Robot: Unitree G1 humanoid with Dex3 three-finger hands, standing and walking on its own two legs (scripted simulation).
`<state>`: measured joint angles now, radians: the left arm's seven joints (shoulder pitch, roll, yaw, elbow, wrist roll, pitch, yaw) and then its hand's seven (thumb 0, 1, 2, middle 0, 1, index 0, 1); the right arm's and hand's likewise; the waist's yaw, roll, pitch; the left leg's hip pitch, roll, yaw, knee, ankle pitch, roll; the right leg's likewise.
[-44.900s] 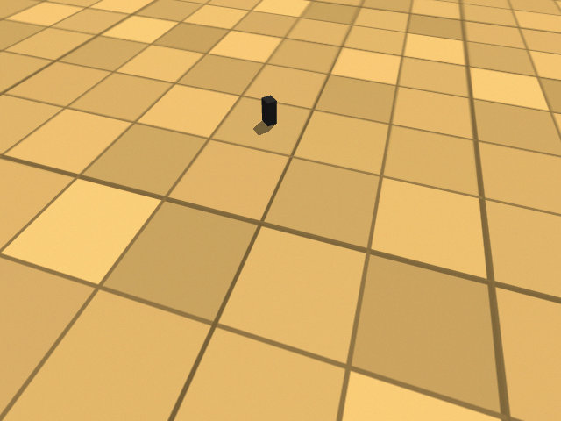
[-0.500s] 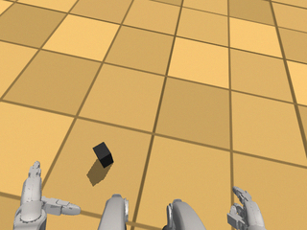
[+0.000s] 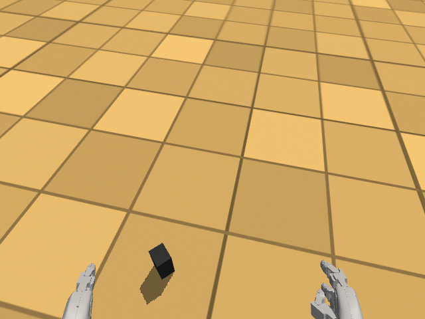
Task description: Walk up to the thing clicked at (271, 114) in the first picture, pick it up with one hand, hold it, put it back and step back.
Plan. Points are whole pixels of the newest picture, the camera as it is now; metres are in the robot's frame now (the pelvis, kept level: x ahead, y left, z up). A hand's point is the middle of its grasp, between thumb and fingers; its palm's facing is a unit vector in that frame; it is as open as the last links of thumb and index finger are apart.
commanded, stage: home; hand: left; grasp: from the side
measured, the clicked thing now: (162, 261) +0.47 +0.20 -0.64
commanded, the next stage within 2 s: stand in 1.48 s
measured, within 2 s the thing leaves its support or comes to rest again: neither
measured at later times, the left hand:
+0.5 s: hand (122, 314) +0.17 +0.17 -0.05, palm faces +0.10 -0.95 -0.29, open 17.4 cm
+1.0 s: hand out of the picture +0.16 +0.17 -0.05, palm faces +0.10 -0.95 -0.28, open 17.4 cm
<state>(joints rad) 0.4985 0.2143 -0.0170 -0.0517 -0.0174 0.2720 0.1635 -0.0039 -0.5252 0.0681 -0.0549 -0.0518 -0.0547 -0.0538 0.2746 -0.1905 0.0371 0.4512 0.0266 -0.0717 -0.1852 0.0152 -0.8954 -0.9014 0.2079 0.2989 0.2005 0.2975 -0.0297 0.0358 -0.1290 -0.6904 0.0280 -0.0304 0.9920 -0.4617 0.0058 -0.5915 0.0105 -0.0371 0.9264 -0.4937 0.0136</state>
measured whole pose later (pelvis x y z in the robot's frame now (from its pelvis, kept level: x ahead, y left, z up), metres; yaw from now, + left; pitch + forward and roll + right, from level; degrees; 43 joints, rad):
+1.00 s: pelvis -0.01 -0.01 +0.00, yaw +0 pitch +8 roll -2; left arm 0.47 0.21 -0.01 0.00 -0.01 0.25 0.14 -0.01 -0.53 0.06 -0.05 -0.05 -0.05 -0.05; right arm 0.28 -0.21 0.02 0.50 0.02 -0.12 -0.18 0.02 -0.90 -0.90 0.21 0.30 0.20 0.30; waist -0.03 0.03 -0.10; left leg -0.65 0.03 -0.03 0.96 -0.44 -0.01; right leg -0.57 0.02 -0.04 0.92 -0.48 0.00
